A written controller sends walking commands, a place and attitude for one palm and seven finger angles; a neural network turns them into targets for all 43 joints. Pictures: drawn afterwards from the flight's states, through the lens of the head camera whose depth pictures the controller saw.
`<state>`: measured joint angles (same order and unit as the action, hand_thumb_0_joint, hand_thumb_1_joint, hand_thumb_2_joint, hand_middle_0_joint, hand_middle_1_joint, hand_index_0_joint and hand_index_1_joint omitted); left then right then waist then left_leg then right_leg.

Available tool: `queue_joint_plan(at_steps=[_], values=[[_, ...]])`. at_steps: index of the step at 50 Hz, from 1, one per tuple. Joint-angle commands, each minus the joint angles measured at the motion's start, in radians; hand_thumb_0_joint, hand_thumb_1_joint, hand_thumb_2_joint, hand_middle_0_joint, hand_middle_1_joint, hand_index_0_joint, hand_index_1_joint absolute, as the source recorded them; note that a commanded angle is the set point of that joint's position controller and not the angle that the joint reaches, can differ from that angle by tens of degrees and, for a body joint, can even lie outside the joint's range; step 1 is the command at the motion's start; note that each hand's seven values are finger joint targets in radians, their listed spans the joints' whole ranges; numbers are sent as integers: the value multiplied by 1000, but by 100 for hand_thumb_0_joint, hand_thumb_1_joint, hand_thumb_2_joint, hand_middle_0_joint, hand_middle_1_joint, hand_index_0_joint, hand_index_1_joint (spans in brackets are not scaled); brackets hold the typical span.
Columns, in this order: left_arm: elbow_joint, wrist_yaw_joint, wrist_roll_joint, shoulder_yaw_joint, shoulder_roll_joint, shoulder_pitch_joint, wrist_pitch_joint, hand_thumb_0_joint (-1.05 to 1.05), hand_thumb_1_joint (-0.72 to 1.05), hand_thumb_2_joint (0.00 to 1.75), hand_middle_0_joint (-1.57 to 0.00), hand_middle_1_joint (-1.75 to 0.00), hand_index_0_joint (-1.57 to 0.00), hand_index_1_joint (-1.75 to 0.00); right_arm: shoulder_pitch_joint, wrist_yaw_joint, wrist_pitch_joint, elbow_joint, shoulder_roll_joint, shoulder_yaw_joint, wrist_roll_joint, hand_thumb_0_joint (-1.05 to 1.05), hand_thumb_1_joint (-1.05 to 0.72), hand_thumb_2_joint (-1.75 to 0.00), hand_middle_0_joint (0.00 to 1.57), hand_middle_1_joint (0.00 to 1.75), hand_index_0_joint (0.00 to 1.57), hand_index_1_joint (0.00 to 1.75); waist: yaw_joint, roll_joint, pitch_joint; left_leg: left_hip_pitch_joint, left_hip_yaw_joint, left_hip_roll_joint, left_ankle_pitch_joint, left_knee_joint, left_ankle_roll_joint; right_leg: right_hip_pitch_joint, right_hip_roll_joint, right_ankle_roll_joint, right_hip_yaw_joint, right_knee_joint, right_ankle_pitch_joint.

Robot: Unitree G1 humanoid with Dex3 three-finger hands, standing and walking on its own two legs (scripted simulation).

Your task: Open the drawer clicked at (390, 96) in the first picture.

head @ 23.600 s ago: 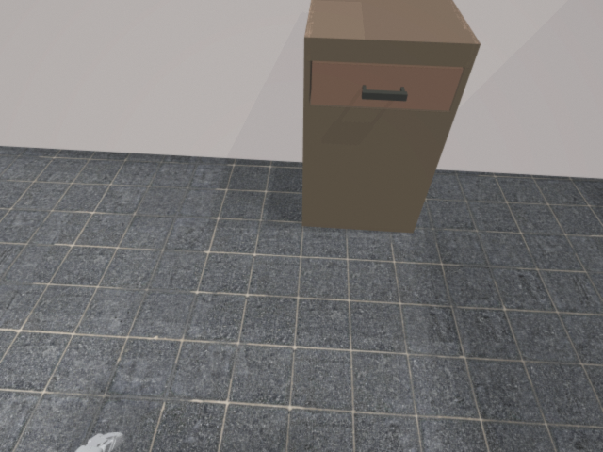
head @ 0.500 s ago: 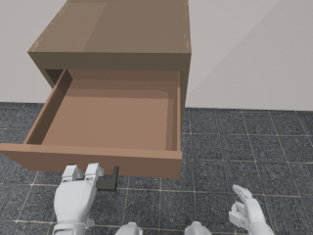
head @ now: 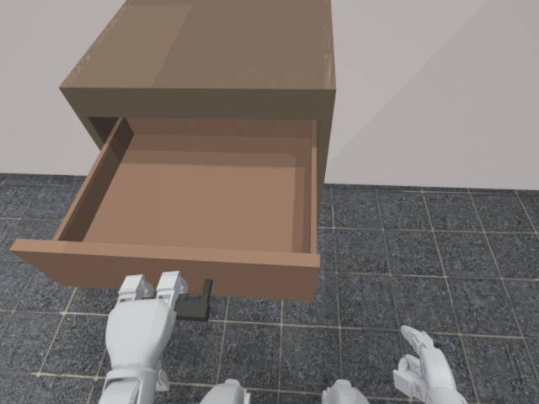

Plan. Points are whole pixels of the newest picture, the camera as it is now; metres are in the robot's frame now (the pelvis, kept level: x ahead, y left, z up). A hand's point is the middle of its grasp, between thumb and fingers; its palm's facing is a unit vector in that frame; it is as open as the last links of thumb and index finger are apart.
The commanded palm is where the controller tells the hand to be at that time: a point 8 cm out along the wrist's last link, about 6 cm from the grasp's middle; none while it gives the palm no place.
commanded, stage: lift the hand off the handle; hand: left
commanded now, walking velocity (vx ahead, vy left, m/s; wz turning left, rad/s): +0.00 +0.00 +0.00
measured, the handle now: (167, 296) +0.27 +0.19 -0.02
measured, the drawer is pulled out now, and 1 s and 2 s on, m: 0.30 0.30 0.30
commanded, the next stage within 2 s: none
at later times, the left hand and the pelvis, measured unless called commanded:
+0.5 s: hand (150, 322) +0.22 +0.20 +0.00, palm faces +0.00 -0.10 -0.99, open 13.4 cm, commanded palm +0.20 +0.19 +0.06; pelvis +0.01 +0.00 +0.02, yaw -1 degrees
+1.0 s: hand (141, 312) +0.23 +0.20 +0.04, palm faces +0.03 -0.13 -0.99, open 13.4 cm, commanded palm +0.20 +0.19 +0.10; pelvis +0.03 +0.00 +0.04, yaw -1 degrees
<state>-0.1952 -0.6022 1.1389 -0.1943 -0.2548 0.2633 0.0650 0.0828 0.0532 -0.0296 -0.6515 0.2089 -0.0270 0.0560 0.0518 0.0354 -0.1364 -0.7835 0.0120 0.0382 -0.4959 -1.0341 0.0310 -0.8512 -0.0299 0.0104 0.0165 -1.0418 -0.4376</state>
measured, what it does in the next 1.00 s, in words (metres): stands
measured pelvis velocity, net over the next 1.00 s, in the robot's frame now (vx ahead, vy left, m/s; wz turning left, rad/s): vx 0.03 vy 0.00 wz -0.02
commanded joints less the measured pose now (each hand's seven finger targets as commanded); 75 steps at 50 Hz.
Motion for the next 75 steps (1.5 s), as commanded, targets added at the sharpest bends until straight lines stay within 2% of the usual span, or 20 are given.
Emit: queue_joint_plan(at_steps=[1, 5, 13, 16, 23, 27, 30, 33, 39, 43, 45, 47, 48, 52, 56, 58, 63, 65, 68, 75], values=[[240, -44, -11, 115, -138, -121, 26, 0, -50, 30, -30, -120, -30, -120, -94, 10, 46, 164, 105, -33, -1, 0, -90, -90, 20, 30, 20, 30, -10, -57, -254, 160, 21, -70, 147, 160, -44, 202, 43, 21, -4, 217, 126], [272, -36, -10, 113, -148, -166, 18, 0, -50, 30, -30, -120, -30, -120, -101, 13, 47, 167, 106, -30, -1, 0, -90, -90, 20, 30, 20, 30, -13, -43, -239, 182, 18, -70, 149, 177, -46, 205, 44, 24, -4, 233, 116], [340, -20, -23, 85, -119, -68, 6, 0, -50, 30, -30, -120, -30, -120, -96, -9, 44, 187, 104, -31, 2, 0, -90, -90, 20, 30, 20, 30, -7, -29, -231, 232, 22, -68, 214, 201, -42, 242, 49, 28, -1, 244, 187], [331, -9, -19, 81, -118, -51, 15, 0, -50, 30, -30, -120, -30, -120, -95, -19, 36, 190, 107, -30, 0, 0, -90, -90, 20, 30, 20, 30, -11, -52, -193, 234, 17, -64, 219, 216, -41, 246, 51, 28, 3, 255, 193], [368, 23, -24, 89, -135, -37, 29, 0, -50, 30, -30, -120, -30, -120, -103, -21, 24, 204, 103, -29, -7, 0, -90, -90, 20, 30, 20, 30, 3, -64, -191, 266, 23, -68, 220, 253, -44, 307, 52, 26, -6, 289, 203], [409, 38, -29, 72, -127, -20, 17, 0, -50, 30, -30, -120, -30, -120, -103, -28, 23, 211, 102, -26, -4, 0, -90, -90, 20, 30, 20, 30, -1, -48, -187, 301, 22, -66, 259, 260, -45, 318, 52, 27, -5, 296, 245], [434, 47, -30, 79, -131, 25, 5, 0, -50, 30, -30, -120, -30, -120, -105, -36, 23, 219, 102, -25, -4, 0, -90, -90, 20, 30, 20, 30, 11, -22, -188, 316, 21, -65, 292, 271, -42, 336, 55, 33, -9, 300, 276], [451, 54, -29, 54, -111, 38, -2, 0, -50, 30, -30, -120, -30, -120, -97, -48, 22, 222, 97, -25, 0, 0, -90, -90, 20, 30, 20, 30, 5, -54, -174, 323, 22, -65, 304, 270, -44, 334, 54, 29, -6, 300, 285], [459, 72, -25, 66, -125, 14, 8, 0, -50, 30, -30, -120, -30, -120, -111, -52, 16, 223, 95, -22, -7, 0, -90, -90, 20, 30, 20, 30, 7, -52, -141, 328, 19, -65, 277, 297, -42, 355, 54, 27, -13, 326, 263], [514, 84, -36, 71, -135, 21, 1, 0, -50, 30, -30, -120, -30, -120, -104, -51, 22, 229, 93, -23, -3, 0, -90, -90, 20, 30, 20, 30, 17, -33, -184, 370, 24, -66, 317, 304, -45, 383, 51, 28, -19, 331, 301], [528, 88, -50, 119, -172, 73, -3, 0, -50, 30, -30, -120, -30, -120, -107, -49, 22, 229, 94, -23, -8, 0, -90, -90, 20, 30, 20, 30, 28, -42, -200, 377, 26, -67, 356, 311, -42, 433, 54, 30, -26, 335, 373], [548, 91, -51, 100, -156, 81, -9, 0, -50, 30, -30, -120, -30, -120, -108, -54, 21, 226, 89, -24, -7, 0, -90, -90, 20, 30, 20, 30, 23, -26, -178, 379, 27, -64, 359, 314, -41, 423, 51, 28, -21, 335, 371], [535, 95, -51, 84, -142, 88, -7, 0, -50, 30, -30, -120, -30, -120, -106, -58, 21, 227, 89, -18, -3, 0, -90, -90, 20, 30, 20, 30, 20, -55, -150, 368, 25, -66, 345, 315, -42, 408, 49, 25, -23, 340, 346], [525, 111, -51, 94, -150, 72, 4, 0, -50, 30, -30, -120, -30, -120, -119, -60, 16, 221, 91, -20, -13, 0, -90, -90, 20, 30, 20, 30, 19, -55, -108, 370, 22, -59, 317, 344, -41, 415, 53, 25, -17, 364, 314], [553, 130, -48, 53, -127, 53, 16, 0, -50, 30, -30, -120, -30, -120, -115, -66, 18, 229, 91, -16, -10, 0, -90, -90, 20, 30, 20, 30, 21, -34, -128, 401, 22, -60, 331, 357, -44, 423, 52, 26, -21, 372, 292], [544, 145, -54, 64, -137, 66, 18, 0, -50, 30, -30, -120, -30, -120, -116, -63, 19, 227, 91, -17, -14, 0, -90, -90, 20, 30, 20, 30, 29, -66, -128, 399, 23, -60, 333, 371, -45, 452, 53, 23, -12, 379, 303], [561, 168, -54, 66, -145, 109, 25, 0, -50, 30, -30, -120, -30, -120, -123, -70, 24, 228, 87, -10, -20, 0, -90, -90, 20, 30, 20, 30, 47, -64, -121, 410, 29, -60, 361, 397, -43, 500, 53, 22, -20, 393, 344], [551, 174, -63, 118, -187, 121, 31, 0, -50, 30, -30, -120, -30, -120, -142, -67, 22, 226, 89, -8, -30, 0, -90, -90, 20, 30, 20, 30, 54, -60, -89, 407, 30, -58, 343, 419, -37, 521, 56, 26, -35, 418, 336], [583, 182, -62, 110, -177, 127, 30, 0, -50, 30, -30, -120, -30, -120, -142, -70, 23, 226, 86, -4, -26, 0, -90, -90, 20, 30, 20, 30, 56, -57, -72, 411, 37, -61, 339, 429, -41, 527, 53, 22, -36, 427, 329], [633, 224, -84, 72, -157, 6, 26, 0, -50, 30, -30, -120, -30, -120, -158, -64, 19, 218, 90, -13, -25, 0, -90, -90, 20, 30, 20, 30, 26, -37, -44, 474, 30, -58, 315, 452, -49, 507, 50, 21, -35, 488, 254]])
